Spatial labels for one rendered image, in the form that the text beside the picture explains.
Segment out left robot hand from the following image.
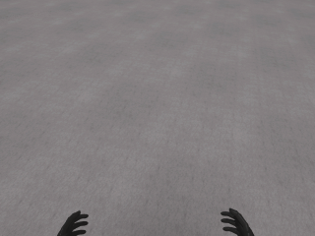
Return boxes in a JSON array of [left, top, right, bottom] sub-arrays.
[[57, 210, 89, 236]]

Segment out right robot hand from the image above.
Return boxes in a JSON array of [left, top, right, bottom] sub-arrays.
[[220, 208, 255, 236]]

